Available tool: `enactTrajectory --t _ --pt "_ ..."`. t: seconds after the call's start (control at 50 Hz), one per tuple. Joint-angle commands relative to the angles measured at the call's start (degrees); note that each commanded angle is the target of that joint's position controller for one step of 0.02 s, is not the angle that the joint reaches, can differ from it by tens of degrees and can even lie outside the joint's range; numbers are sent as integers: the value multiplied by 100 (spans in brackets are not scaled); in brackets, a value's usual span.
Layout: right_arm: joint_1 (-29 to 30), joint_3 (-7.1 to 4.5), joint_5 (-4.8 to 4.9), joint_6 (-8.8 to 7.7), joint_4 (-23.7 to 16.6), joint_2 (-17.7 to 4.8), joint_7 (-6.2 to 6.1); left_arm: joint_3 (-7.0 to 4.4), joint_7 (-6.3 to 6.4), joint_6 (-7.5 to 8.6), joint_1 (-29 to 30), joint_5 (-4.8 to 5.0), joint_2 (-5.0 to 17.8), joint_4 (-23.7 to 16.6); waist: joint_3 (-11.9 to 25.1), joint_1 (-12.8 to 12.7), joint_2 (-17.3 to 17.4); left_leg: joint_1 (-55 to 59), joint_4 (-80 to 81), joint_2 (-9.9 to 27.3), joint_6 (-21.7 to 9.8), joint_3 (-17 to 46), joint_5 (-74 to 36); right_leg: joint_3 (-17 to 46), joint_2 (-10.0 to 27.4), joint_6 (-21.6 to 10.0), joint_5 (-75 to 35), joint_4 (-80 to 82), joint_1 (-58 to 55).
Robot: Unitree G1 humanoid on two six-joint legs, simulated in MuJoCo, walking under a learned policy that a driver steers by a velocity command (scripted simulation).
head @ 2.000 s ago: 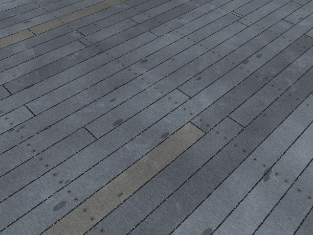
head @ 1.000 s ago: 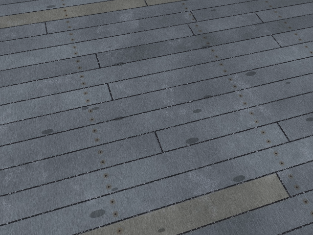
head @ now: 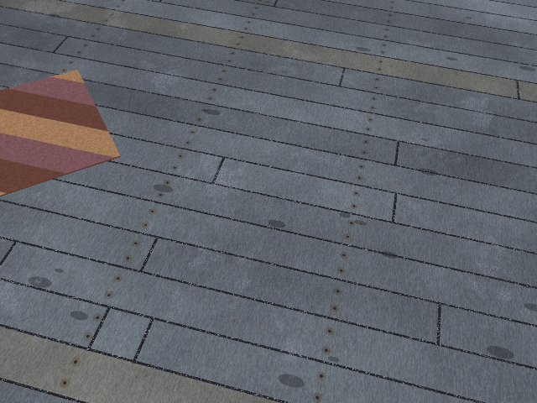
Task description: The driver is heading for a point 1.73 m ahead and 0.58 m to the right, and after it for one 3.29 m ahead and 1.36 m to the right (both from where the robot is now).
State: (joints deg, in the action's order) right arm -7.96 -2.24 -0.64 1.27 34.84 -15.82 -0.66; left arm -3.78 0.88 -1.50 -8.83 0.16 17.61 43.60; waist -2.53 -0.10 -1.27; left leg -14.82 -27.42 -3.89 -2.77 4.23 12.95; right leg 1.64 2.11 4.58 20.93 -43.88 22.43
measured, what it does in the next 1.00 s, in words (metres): steps on the spot: right foot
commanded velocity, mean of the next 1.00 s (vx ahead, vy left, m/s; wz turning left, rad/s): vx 0.00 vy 0.00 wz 0.05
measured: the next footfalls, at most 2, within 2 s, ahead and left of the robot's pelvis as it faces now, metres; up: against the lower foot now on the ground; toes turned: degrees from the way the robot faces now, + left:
right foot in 0.08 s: +0.05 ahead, -0.15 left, +0.00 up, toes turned +1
left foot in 1.58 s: +0.14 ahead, +0.11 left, +0.00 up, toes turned +3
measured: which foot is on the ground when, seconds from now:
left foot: down 0.00-1.00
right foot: up 0.00-0.06, down 0.08-1.00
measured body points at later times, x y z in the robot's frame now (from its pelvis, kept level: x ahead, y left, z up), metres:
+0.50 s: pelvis +0.01 -0.03 +0.00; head +0.02 -0.03 +0.45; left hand +0.14 +0.22 -0.12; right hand +0.13 -0.30 -0.12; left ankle +0.01 +0.09 -0.74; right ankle +0.01 -0.15 -0.74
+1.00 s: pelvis +0.02 -0.05 +0.00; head +0.02 -0.06 +0.45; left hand +0.09 +0.21 -0.13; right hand +0.08 -0.32 -0.14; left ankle +0.01 +0.09 -0.74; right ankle +0.01 -0.15 -0.74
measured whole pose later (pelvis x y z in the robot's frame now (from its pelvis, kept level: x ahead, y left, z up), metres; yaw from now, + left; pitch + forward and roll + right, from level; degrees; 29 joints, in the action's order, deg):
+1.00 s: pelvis +0.02 -0.05 +0.00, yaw +1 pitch -2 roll +0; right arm -11.6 -2.8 -0.2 1.2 57.6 -13.7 -2.9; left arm -0.2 0.7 1.4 -11.8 -0.3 14.2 54.9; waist -2.3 -0.3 0.3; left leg -9.4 -25.4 -0.6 2.1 6.5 14.2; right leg -0.8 -1.8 -2.3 15.4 -26.3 9.1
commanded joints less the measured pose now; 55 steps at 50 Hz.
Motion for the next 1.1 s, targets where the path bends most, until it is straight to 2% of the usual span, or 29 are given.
enactTrajectory --t 0.02,0.04,0.06,0.08,0.1,0.12,0.14,0.16,0.18,0.22,0.28,0.4,0.78,1.1 --pt "134 -205 22 -63 -218 -818 34 -97 -22 120 131 12 469 -416 466 70 925 206 635 1445 -1008 1389 -1039 -53 -33 -107 -164 860 -496" --pt "222 -155 55 -68 -178 -715 41 -72 -43 153 -15 -12 383 -366 469 -77 837 89 531 1341 -878 1350 -977 -114 -68 -179 -682 1553 -889" --pt "87 -97 54 -96 -78 -573 47 -42 -61 192 -105 -89 364 -352 505 -148 647 -70 478 1186 -627 1291 -817 10 21 -270 -1532 2214 -1390" --pt "-122 -48 -46 -149 -10 -436 48 -66 -39 222 -203 -163 611 -384 679 -32 234 -275 193 888 -291 1069 -376 527 541 -435 -2655 2229 -1906" --pt "-506 -77 -96 -191 32 -446 73 -122 -26 225 41 -142 953 -377 640 427 -558 -261 134 406 -27 540 214 744 835 -815 -2744 1985 -1654" --pt "-339 -62 -140 -178 84 -471 51 -57 -55 235 204 -93 601 -372 682 305 -726 300 204 376 184 351 239 797 794 -1021 -1651 2138 -1065" --pt "-103 -108 -107 -152 99 -628 36 4 -85 258 300 -105 425 -417 476 158 -528 333 161 383 197 375 52 625 567 -877 -1093 2177 -913" --pt "59 -135 -62 -118 109 -666 8 2 -87 283 243 -125 448 -393 434 53 -388 289 88 382 126 388 -77 465 406 -706 -997 2129 -910" --pt "67 -132 -46 -71 106 -621 -11 9 -87 326 196 -113 483 -368 374 37 -411 247 90 399 85 441 -266 402 351 -624 -1041 2100 -913" --pt "-29 -120 -39 -42 172 -527 -21 50 -63 375 56 -100 413 -311 360 21 -298 240 145 440 63 493 -439 334 313 -583 -1099 2033 -950" --pt "-116 -119 -28 -60 308 -438 -31 86 -27 360 -1 -90 373 -288 360 -15 -80 225 152 441 96 491 -569 284 266 -601 -1133 1963 -1023" --pt "-261 -150 -10 -70 572 -414 -82 136 -18 348 -6 -76 331 -213 339 -21 162 319 168 463 188 502 -818 241 198 -641 -1236 1936 -1060" --pt "-400 -195 26 -36 1571 -434 -226 201 -33 366 -179 -49 312 546 188 2 97 648 327 490 322 420 -1038 217 90 -705 -1327 2238 -1087" --pt "-442 -135 47 -76 2378 -389 -253 248 14 328 -403 -35 335 1080 92 -23 102 550 490 480 397 278 -881 271 60 -780 -1324 2402 -1188"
